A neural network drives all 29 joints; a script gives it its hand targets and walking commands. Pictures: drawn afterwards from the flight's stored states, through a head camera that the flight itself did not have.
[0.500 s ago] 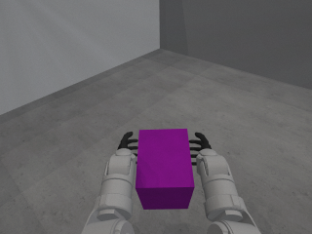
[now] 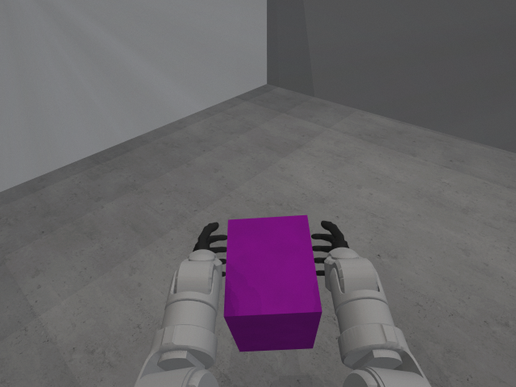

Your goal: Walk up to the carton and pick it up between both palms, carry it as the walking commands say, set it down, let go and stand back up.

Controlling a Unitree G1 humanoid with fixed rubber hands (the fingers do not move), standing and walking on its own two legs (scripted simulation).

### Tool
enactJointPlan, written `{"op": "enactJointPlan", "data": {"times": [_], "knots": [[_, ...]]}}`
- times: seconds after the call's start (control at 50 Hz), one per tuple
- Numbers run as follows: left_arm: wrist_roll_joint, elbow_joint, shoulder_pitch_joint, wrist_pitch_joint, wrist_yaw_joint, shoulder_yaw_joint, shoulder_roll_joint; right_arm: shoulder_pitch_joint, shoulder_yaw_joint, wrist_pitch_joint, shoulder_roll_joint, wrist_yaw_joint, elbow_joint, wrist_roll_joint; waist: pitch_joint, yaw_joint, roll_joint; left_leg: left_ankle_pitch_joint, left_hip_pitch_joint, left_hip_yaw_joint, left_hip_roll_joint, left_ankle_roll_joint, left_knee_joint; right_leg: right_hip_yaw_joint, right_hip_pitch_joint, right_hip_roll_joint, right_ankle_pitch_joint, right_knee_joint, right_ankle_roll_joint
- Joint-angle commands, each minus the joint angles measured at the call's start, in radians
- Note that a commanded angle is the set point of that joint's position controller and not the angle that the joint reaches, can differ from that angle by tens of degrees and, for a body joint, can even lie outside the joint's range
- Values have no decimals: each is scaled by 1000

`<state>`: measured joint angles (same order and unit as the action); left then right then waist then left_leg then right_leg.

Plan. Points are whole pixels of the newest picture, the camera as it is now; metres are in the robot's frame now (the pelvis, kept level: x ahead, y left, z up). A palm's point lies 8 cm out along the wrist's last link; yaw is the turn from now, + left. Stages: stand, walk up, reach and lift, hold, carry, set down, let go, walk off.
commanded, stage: hold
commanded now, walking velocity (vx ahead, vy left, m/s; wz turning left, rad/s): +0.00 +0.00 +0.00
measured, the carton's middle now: (271, 286) +0.32 +0.00 -0.01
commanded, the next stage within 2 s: carry in 0.24 s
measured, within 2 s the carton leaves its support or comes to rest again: neither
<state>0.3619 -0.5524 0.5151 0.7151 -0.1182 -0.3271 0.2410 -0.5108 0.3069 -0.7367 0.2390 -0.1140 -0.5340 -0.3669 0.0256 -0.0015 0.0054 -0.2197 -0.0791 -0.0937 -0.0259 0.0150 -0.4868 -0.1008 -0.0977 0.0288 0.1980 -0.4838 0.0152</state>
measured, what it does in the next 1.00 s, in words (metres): steps to the right: left foot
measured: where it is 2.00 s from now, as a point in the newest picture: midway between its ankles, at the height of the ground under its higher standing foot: outside the picture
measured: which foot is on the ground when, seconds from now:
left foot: down 0.00-0.48, up 0.50-0.68, down 0.70-1.00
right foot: down 0.00-0.70, up 0.72-1.00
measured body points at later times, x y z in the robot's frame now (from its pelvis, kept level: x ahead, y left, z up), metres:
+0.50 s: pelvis -0.02 -0.04 -0.02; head -0.01 -0.04 +0.43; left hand +0.33 +0.09 +0.06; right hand +0.35 -0.13 +0.07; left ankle +0.04 +0.13 -0.73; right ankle +0.06 -0.13 -0.74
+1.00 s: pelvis -0.12 -0.13 +0.00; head -0.08 -0.12 +0.45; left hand +0.20 +0.03 +0.10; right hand +0.24 -0.19 +0.10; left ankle -0.08 +0.04 -0.74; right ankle -0.13 -0.27 -0.71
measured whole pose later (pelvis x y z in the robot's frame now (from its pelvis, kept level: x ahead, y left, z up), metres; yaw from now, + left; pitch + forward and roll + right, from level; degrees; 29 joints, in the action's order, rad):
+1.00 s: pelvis -0.12 -0.13 +0.00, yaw +7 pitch +6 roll -2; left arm 0.06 0.17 0.44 1.14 -0.33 -0.06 0.21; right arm -0.44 0.09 -1.13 0.21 -0.31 0.16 -0.12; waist -0.04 -0.05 0.02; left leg -0.16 -0.46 0.01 0.16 0.08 -0.53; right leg 0.01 -0.42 0.01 0.42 -0.74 0.00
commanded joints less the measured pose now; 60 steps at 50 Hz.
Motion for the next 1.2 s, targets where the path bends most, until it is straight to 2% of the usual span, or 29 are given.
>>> {"op": "enactJointPlan", "data": {"times": [0.0, 0.2, 0.22, 0.24, 0.32, 0.38, 0.42, 0.44, 0.48, 0.5, 0.54, 0.64, 0.66, 0.68, 0.7, 0.72, 0.74, 0.76, 0.78, 0.84, 0.94, 0.98, 1.0, 1.02, 1.04, 1.06, 1.1, 1.14, 1.18], "knots": [[-253, -59, 484, -28, 257, 387, 1084, -543, -393, 53, 1050, 257, -18, 270, -186, -2, -6, -56, -60, 21, -31, -28, 115, 10, 55, 33, 70, 94, -17], [-253, -53, 490, -33, 258, 392, 1076, -532, -394, 55, 1054, 254, -21, 268, -195, -3, -7, -46, -55, 25, -30, -27, 112, 11, 50, 31, 66, 95, -15], [-270, -53, 549, -26, 255, 441, 1044, -601, -444, 49, 998, 245, 5, 268, -127, 25, -20, -245, -319, -118, 129, -18, 137, 4, -168, -122, 315, 76, -34], [-278, -29, 536, -23, 238, 442, 1049, -626, -450, 47, 993, 238, 37, 289, -156, 21, 14, -236, -298, -152, 152, -18, 139, 14, -184, -96, 288, 40, -36], [-344, 84, 543, 12, 201, 527, 1090, -558, -494, 10, 1061, 210, 92, 328, -355, 7, 114, 255, -228, -208, 220, -69, 32, 107, -169, -66, 31, -153, -31], [-395, 172, 506, 63, 182, 590, 1101, -503, -518, -33, 1057, 182, 163, 339, -374, 1, 145, 293, -294, -219, 241, -82, -3, 110, -175, -60, 64, -184, -26], [-431, 273, 493, 97, 163, 641, 1113, -493, -562, -68, 1073, 163, 251, 370, -389, 1, 126, 247, -340, -166, 216, -54, -55, 88, -148, -76, -4, -145, -44], [-453, 334, 487, 116, 153, 665, 1115, -478, -588, -88, 1083, 152, 302, 392, -402, 2, 70, 210, -378, -119, 183, -32, -121, 42, -117, -114, -90, -113, -66], [-490, 460, 404, 157, 128, 714, 1111, -407, -641, -132, 1070, 120, 438, 443, -456, -12, -201, -88, -466, 98, 14, 17, -515, -151, -58, -317, -489, 13, -203], [-507, 515, 341, 184, 115, 755, 1112, -406, -672, -158, 1039, 105, 507, 479, -475, -12, -230, -356, -502, 146, 12, 15, -713, -163, -60, -396, -699, 18, -273], [-514, 589, 267, 237, 74, 778, 1075, -381, -726, -207, 997, 82, 614, 550, -476, 6, -107, -302, -464, 124, 65, 11, -775, -52, -100, -339, -773, -60, -269], [-524, 750, 123, 323, 10, 723, 994, -201, -727, -312, 974, 31, 764, 595, -529, 0, -205, -231, -352, 198, 60, -7, -263, 3, -16, -251, -711, -56, -215], [-526, 750, 105, 336, 3, 717, 986, -172, -709, -322, 966, 25, 764, 584, -545, 11, -172, -138, -266, 187, 88, -14, -107, 24, -47, -232, -676, -82, -191], [-530, 749, 104, 348, -2, 711, 983, -149, -692, -329, 956, 21, 764, 575, -553, 27, -67, 51, -85, 96, 190, -34, 45, 60, -206, -194, -499, -162, -135], [-527, 748, 100, 358, -6, 708, 979, -130, -686, -336, 946, 21, 761, 573, -511, 19, 127, 589, 84, -124, 408, -95, 6, 119, -473, -110, -19, -274, -55], [-536, 772, 128, 367, -6, 737, 997, -122, -669, -334, 952, 20, 741, 565, -511, 40, 404, 994, 131, -355, 592, -243, -12, 130, -650, 2, 404, -514, -9], [-529, 779, 138, 366, -11, 733, 1008, -158, -682, -338, 967, 24, 789, 588, -513, 16, 261, 1081, 114, -298, 560, -240, -28, 45, -624, -39, 374, -669, -3], [-539, 783, 145, 367, -8, 739, 1018, -131, -674, -341, 964, 26, 786, 578, -493, 11, 156, 1026, 77, -200, 499, -212, -49, 38, -604, -46, 306, -748, -4], [-556, 804, 173, 368, -7, 750, 1034, -126, -662, -340, 966, 26, 789, 568, -465, 11, 117, 995, 53, -122, 447, -186, -49, 51, -610, -40, 252, -781, -6], [-583, 821, 182, 379, -6, 770, 1029, -127, -629, -341, 936, 11, 813, 545, -470, 10, 169, 919, 75, 1, 344, -121, -46, 102, -577, -16, 212, -667, -5], [-577, 742, 98, 426, -16, 728, 986, -59, -586, -385, 898, -19, 747, 497, -474, 14, 266, 838, 64, -2, 356, -100, -8, 131, -400, -12, 272, -257, -13], [-573, 713, 79, 440, -11, 701, 992, -50, -590, -399, 920, -25, 716, 487, -455, 0, 251, 708, 25, 10, 337, -81, -34, 163, -296, -8, 163, 11, -28], [-570, 704, 83, 446, -6, 687, 991, -53, -595, -404, 930, -28, 703, 485, -447, -6, 201, 576, -31, 35, 302, -47, -70, 170, -212, -24, 51, 148, -27], [-568, 702, 96, 450, 1, 676, 983, -63, -597, -408, 936, -30, 689, 481, -434, -7, 75, 322, -173, 86, 259, -14, -185, 103, -98, -100, -14, 178, -23], [-554, 671, 98, 452, 3, 663, 980, -71, -604, -414, 928, -31, 693, 472, -414, -5, -250, -192, -471, 222, 131, 58, -365, -119, 24, -341, -520, 129, -111], [-560, 686, 107, 448, 9, 661, 1012, -165, -629, -415, 949, -22, 749, 508, -401, -10, -369, -468, -514, 208, 89, 56, -689, -132, -65, -401, -826, 73, -239], [-550, 726, 155, 431, 16, 653, 1032, -279, -691, -403, 1006, 2, 788, 575, -360, -9, -195, -356, -482, 128, 84, 34, -880, 18, -151, -305, -597, 69, -233], [-532, 727, 164, 420, 8, 634, 1036, -302, -716, -398, 1016, 10, 800, 603, -358, -10, -153, -222, -496, 152, 89, 42, -857, 78, -141, -254, -381, 48, -210], [-505, 701, 139, 421, -1, 609, 1014, -273, -717, -406, 1011, 5, 783, 602, -372, -12, -157, -221, -480, 185, 76, 50, -690, 64, -94, -236, -313, 51, -208]]}}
